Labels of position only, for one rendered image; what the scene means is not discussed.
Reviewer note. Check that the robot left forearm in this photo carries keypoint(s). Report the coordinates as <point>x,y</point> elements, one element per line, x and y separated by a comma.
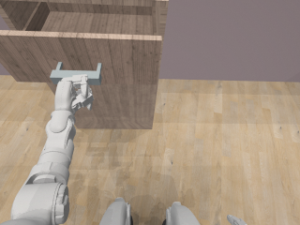
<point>56,155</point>

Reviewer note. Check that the left robot upper arm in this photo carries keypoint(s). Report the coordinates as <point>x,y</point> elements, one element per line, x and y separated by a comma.
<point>41,204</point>

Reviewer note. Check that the robot right hand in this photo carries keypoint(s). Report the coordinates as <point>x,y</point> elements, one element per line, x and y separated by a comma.
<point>235,220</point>

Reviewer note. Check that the drawer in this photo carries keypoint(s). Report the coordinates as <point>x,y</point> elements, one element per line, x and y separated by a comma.
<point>122,38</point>

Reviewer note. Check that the robot left hand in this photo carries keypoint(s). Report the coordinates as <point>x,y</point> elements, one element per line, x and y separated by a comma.
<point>65,94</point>

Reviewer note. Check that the left robot thigh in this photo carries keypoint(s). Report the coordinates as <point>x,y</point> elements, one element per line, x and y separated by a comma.
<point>118,213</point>

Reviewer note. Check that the left robot shin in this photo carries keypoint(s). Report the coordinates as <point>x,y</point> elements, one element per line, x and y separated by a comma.
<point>119,199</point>

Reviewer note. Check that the handle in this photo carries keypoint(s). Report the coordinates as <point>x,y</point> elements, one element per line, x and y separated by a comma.
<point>94,76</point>

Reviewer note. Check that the cabinet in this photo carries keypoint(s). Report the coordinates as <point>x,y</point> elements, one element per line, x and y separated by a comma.
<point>115,105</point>

